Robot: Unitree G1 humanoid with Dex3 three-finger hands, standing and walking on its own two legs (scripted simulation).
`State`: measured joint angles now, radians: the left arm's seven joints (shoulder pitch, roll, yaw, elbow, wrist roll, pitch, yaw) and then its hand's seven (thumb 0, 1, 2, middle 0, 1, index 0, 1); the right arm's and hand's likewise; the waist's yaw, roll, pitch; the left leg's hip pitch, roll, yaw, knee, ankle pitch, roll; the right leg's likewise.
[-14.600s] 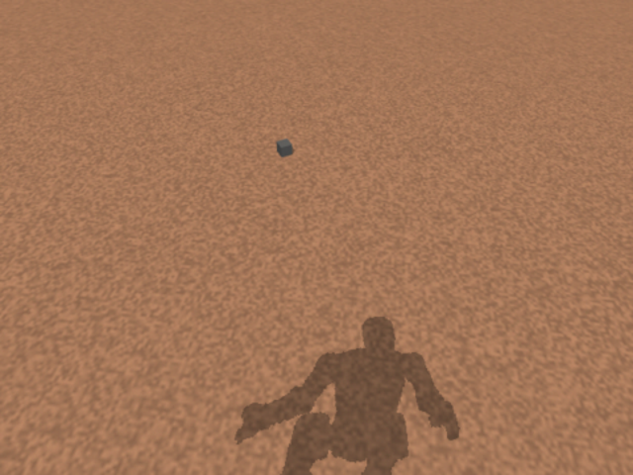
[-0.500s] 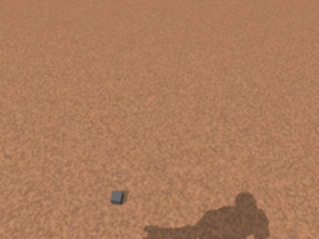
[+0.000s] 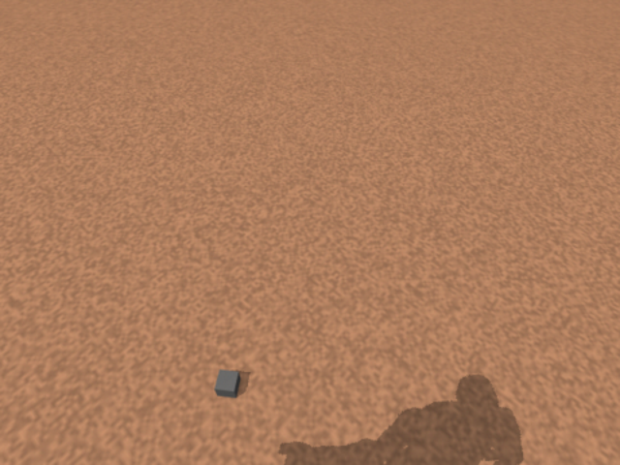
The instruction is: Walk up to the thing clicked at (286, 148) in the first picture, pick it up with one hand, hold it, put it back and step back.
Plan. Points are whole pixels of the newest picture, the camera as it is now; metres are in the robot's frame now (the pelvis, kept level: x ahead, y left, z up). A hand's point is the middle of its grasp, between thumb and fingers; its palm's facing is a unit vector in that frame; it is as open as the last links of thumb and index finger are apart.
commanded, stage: stand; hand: left
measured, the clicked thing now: (228, 383) +0.49 +0.23 -0.75
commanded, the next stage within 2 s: walk up in 0.26 s
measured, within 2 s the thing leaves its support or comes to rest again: neither
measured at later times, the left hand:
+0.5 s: hand out of the picture +0.08 +0.26 -0.17, palm faces +0.00 -0.93 -0.37, open 7.4 cm
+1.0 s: hand (158, 446) +0.19 +0.22 -0.15, palm faces -0.03 -0.93 -0.38, open 7.4 cm
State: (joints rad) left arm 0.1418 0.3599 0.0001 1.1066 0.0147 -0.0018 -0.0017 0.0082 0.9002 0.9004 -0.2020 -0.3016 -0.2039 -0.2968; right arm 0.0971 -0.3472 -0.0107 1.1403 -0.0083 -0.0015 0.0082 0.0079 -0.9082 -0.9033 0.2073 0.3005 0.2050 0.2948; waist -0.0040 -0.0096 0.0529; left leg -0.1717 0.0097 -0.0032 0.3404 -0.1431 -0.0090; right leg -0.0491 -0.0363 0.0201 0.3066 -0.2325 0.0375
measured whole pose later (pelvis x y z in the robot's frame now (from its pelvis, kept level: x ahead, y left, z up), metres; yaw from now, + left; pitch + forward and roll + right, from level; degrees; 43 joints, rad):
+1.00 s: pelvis +0.08 -0.03 -0.01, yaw +0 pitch -2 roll +0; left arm 0.10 0.33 0.02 0.95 0.02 -0.02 0.01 0.01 0.90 0.90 -0.20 -0.30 -0.21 -0.30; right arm 0.18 -0.38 -0.04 0.99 0.00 0.04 -0.01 0.01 -0.91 -0.90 0.21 0.30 0.20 0.29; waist -0.01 0.05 0.12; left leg -0.25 0.00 -0.08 0.75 -0.52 0.00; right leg -0.23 0.00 -0.03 0.53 -0.25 -0.02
